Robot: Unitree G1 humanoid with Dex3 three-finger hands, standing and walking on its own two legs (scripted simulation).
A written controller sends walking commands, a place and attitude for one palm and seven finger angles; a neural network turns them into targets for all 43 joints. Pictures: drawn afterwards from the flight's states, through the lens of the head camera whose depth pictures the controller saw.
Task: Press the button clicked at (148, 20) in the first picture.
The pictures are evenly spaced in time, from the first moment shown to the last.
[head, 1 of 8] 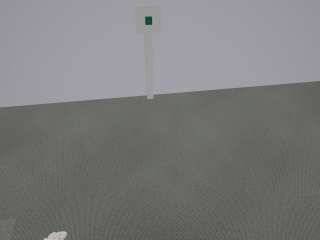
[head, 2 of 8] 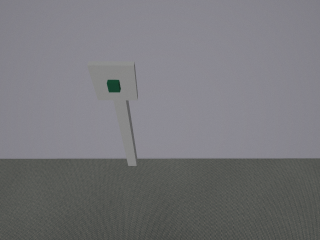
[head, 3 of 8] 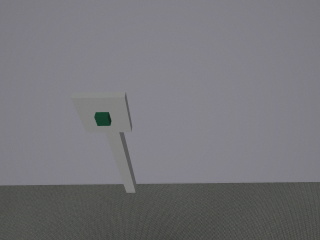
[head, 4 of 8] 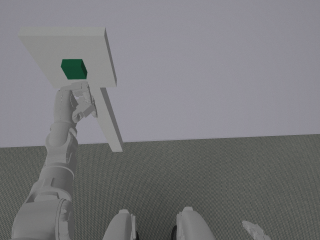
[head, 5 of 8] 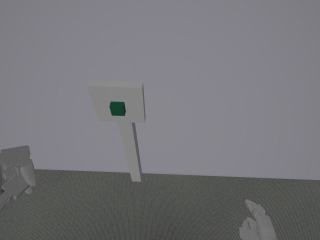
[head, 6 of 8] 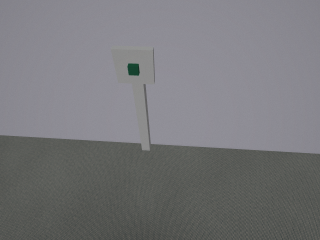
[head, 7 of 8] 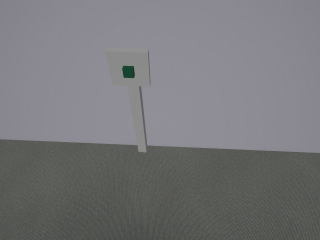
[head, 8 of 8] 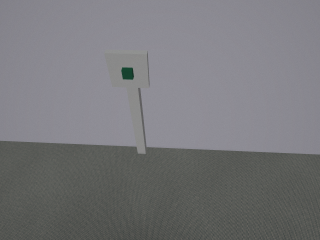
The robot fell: no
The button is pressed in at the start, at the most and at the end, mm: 0 9 0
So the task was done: no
